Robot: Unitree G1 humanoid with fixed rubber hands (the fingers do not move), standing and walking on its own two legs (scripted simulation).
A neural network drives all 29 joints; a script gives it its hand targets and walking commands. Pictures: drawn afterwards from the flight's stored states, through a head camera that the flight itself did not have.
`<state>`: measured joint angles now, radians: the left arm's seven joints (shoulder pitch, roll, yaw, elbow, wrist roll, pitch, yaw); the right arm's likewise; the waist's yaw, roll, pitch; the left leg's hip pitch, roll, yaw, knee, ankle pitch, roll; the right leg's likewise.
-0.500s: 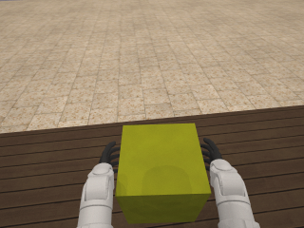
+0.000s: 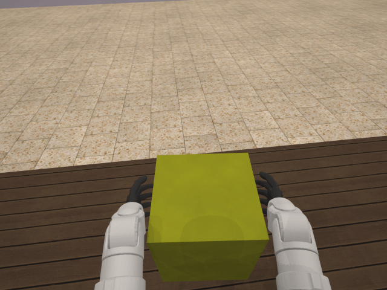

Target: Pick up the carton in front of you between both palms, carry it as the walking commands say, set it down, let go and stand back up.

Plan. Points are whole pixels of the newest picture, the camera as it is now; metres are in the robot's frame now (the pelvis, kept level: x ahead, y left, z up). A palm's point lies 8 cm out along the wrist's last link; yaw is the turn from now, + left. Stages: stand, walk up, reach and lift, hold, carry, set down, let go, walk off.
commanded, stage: hold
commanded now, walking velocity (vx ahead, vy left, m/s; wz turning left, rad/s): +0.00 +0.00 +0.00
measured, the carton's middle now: (204, 219) +0.31 +0.00 -0.02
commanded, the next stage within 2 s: carry in 0.82 s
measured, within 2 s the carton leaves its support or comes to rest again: neither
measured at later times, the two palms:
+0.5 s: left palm (135, 208) +0.29 +0.15 +0.05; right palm (274, 204) +0.29 -0.15 +0.05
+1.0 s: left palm (141, 197) +0.31 +0.14 +0.06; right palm (278, 195) +0.31 -0.16 +0.06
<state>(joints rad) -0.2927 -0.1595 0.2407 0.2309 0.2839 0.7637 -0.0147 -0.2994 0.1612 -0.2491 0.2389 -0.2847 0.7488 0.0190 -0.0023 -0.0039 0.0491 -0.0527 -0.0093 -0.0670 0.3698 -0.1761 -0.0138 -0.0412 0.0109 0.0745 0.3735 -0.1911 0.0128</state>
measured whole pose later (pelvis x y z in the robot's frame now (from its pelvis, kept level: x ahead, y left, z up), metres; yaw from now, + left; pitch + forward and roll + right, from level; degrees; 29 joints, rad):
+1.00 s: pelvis +0.03 -0.01 -0.01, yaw -2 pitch +0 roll +0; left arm -0.21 -0.13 0.17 0.06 0.19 0.84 0.02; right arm -0.22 0.14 -0.15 0.06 -0.22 0.84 -0.03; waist 0.01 0.02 -0.11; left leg -0.23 0.02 -0.04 0.49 -0.26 -0.02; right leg -0.24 -0.01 0.01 0.52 -0.34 0.00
